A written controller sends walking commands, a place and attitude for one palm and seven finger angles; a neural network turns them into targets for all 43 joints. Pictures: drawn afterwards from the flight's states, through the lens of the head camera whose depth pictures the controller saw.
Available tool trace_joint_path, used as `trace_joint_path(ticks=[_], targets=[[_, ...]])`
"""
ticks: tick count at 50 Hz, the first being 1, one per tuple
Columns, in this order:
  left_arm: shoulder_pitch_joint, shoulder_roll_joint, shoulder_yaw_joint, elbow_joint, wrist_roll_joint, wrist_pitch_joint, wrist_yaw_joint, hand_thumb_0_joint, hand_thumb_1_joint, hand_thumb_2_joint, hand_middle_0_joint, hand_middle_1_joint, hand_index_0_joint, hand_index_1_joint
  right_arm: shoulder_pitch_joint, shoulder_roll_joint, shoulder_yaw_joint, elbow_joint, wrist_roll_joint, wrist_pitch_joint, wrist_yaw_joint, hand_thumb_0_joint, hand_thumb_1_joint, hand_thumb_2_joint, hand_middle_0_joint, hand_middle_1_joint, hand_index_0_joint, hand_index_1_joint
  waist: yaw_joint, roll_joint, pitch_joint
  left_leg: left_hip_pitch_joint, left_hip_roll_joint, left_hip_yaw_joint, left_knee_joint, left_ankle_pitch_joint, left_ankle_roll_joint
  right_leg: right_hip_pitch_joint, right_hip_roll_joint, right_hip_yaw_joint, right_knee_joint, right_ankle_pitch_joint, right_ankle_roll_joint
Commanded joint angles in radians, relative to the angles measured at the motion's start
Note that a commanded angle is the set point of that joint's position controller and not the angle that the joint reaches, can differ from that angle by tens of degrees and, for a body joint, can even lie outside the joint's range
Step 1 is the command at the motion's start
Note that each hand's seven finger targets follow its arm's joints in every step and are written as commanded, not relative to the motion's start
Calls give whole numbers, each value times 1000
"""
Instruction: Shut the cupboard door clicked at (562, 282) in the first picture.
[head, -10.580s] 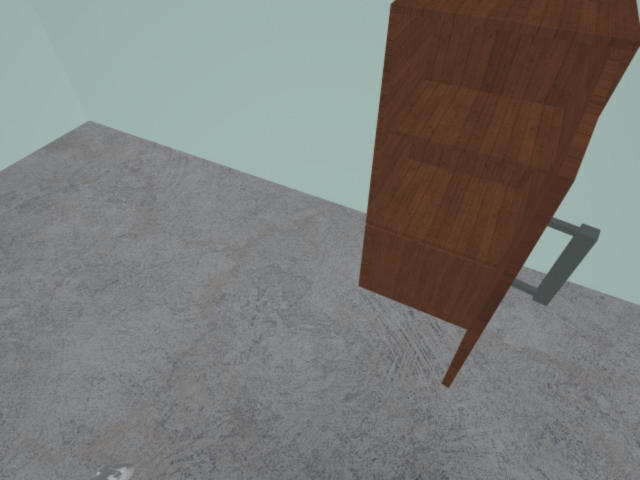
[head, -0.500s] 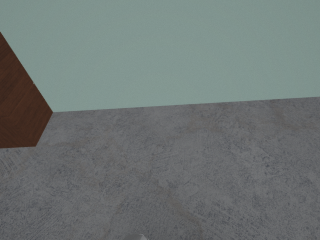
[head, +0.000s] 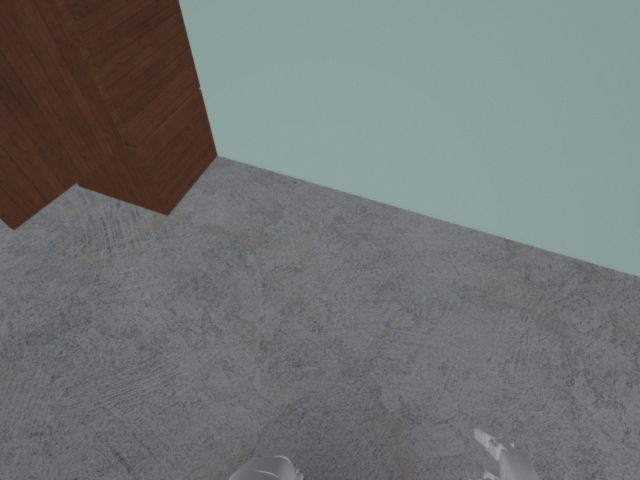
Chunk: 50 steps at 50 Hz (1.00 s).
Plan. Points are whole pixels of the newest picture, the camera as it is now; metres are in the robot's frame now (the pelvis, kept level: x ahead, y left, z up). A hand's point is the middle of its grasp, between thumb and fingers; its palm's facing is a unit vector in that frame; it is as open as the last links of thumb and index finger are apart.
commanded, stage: walk to a spot facing it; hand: left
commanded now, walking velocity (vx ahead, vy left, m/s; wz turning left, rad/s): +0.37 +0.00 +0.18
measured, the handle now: out of the picture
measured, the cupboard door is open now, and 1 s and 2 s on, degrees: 82 82 82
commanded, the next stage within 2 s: turn to face it in 1.26 s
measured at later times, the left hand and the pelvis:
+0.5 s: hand (261, 322) +0.35 +0.15 -0.13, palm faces +0.02 -0.98 -0.21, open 7.4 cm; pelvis +0.21 -0.03 +0.00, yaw +5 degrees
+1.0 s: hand (246, 403) +0.23 +0.15 -0.17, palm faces +0.39 -0.91 -0.13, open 7.4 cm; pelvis +0.38 +0.04 +0.00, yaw +15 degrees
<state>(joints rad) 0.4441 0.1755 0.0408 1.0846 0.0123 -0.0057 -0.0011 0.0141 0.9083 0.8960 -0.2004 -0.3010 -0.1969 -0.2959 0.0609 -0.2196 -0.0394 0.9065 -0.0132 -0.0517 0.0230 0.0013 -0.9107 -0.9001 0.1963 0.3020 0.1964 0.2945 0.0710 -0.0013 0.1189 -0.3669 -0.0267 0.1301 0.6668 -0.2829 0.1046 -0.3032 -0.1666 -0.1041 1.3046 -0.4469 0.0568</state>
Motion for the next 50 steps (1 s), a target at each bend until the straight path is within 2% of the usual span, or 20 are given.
trace_joint_path(ticks=[1,3,6,11,18,19,21,22,23,24,25,26,29,33,44,45,47,48,49,50], targets=[[-40,69,18,-104,17,-35,-1,0,900,900,-200,-300,-200,-300,176,-121,-28,22,-1,-27,-35,0,-900,-900,200,300,200,300,-61,69,-94,169,279,-256,-373,457,64,-223,-38,76,1,122,3],[-6,47,15,-94,20,-18,1,0,900,900,-200,-300,-200,-300,176,-97,-19,31,1,-34,-31,0,-900,-900,200,300,200,300,-31,103,-87,116,240,-198,-415,428,67,-193,-20,59,-77,165,12],[-88,58,16,-118,20,-11,-4,0,900,900,-200,-300,-200,-300,220,-86,-21,57,6,-36,-31,0,-900,-900,200,300,200,300,-40,114,-41,137,224,-230,-473,352,80,-262,-18,58,-179,256,23],[-294,78,20,-187,17,-13,-13,0,900,900,-200,-300,-200,-300,305,-85,-29,84,4,-38,-38,0,-900,-900,200,300,200,300,-83,64,0,249,249,-278,-499,322,96,-357,-7,66,-371,337,25],[-465,59,10,-244,10,-36,-19,0,900,900,-200,-300,-200,-300,426,-94,-27,143,-11,-30,-48,0,-900,-900,200,300,200,300,-140,94,-16,417,267,-275,-392,539,86,-287,66,16,-652,244,-27],[-461,60,9,-241,10,-40,-19,0,900,900,-200,-300,-200,-300,434,-95,-26,152,-12,-28,-49,0,-900,-900,200,300,200,300,-136,96,-20,404,262,-269,-366,589,79,-230,85,2,-684,229,-38],[-321,86,17,-199,11,-52,-15,0,900,900,-200,-300,-200,-300,433,-97,-23,163,-6,-26,-51,0,-900,-900,200,300,200,300,-65,50,-81,356,227,-241,-202,760,44,8,138,-31,-795,265,-60],[-164,118,31,-147,14,-61,-11,0,900,900,-200,-300,-200,-300,408,-97,-24,162,1,-30,-49,0,-900,-900,200,300,200,300,7,16,-165,260,190,-213,-40,722,11,241,117,2,-828,324,-77],[1,206,54,-99,24,-73,1,0,900,900,-200,-300,-200,-300,403,-63,-21,145,11,-36,-40,0,-900,-900,200,300,200,300,67,-121,-276,29,107,-137,223,439,-33,519,-94,219,-842,367,-144],[100,288,73,-66,15,-71,4,0,900,900,-200,-300,-200,-300,448,-32,-16,125,13,-39,-41,0,-900,-900,200,300,200,300,54,-260,-377,-189,-25,-98,515,-248,-74,676,-346,561,-935,503,-255],[67,274,70,-69,1,-64,6,0,900,900,-200,-300,-200,-300,389,-63,-24,122,9,-33,-42,0,-900,-900,200,300,200,300,59,-136,-308,-238,36,-178,638,-258,-55,581,-343,536,-986,409,-277],[-32,221,60,-85,0,-61,9,0,900,900,-200,-300,-200,-300,356,-56,-31,124,11,-30,-35,0,-900,-900,200,300,200,300,26,-86,-225,-240,86,-175,666,-163,-49,439,-306,460,-1030,221,-250],[-163,92,22,-105,5,-66,15,0,900,900,-200,-300,-200,-300,334,17,-23,139,-10,16,-21,0,-900,-900,200,300,200,300,-61,-93,-12,-198,150,-165,604,-8,-75,66,-203,230,-1143,96,-169],[-149,74,17,-77,12,-77,18,0,900,900,-200,-300,-200,-300,362,46,-28,144,-14,47,-9,0,-900,-900,200,300,200,300,-111,-139,0,-171,163,-117,465,78,-110,-24,-142,61,-1195,115,-150],[32,118,20,14,18,-79,19,0,900,900,-200,-300,-200,-300,57,38,-18,35,-10,11,20,0,-900,-900,200,300,200,300,-23,-112,1,-123,128,-22,-5,46,-87,222,-182,8,-1090,341,-169],[31,121,22,18,18,-76,20,0,900,900,-200,-300,-200,-300,79,29,-20,36,-11,7,17,0,-900,-900,200,300,200,300,-39,-100,-14,-68,116,-12,-43,31,-79,228,-186,-4,-1047,376,-163],[14,118,22,18,11,-71,18,0,900,900,-200,-300,-200,-300,274,-30,-37,97,-19,-5,5,0,-900,-900,200,300,200,300,-134,13,-121,278,73,7,-168,48,-56,116,-115,-106,-733,492,-116],[41,72,15,1,3,-70,10,0,900,900,-200,-300,-200,-300,419,-143,-63,130,-28,-14,-9,0,-900,-900,200,300,200,300,-186,235,-242,525,282,-292,-252,2,13,-90,2,-157,-429,285,-56],[-11,50,2,-45,1,-74,3,0,900,900,-200,-300,-200,-300,513,-222,-79,151,-12,-11,-25,0,-900,-900,200,300,200,300,-210,364,-270,633,457,-575,-372,139,92,-320,102,-93,-173,-123,-28],[-68,91,11,-58,6,-69,9,0,900,900,-200,-300,-200,-300,483,-212,-73,152,-6,-2,-33,0,-900,-900,200,300,200,300,-202,236,-248,607,479,-555,-380,157,115,-365,57,10,-72,-104,-50]])
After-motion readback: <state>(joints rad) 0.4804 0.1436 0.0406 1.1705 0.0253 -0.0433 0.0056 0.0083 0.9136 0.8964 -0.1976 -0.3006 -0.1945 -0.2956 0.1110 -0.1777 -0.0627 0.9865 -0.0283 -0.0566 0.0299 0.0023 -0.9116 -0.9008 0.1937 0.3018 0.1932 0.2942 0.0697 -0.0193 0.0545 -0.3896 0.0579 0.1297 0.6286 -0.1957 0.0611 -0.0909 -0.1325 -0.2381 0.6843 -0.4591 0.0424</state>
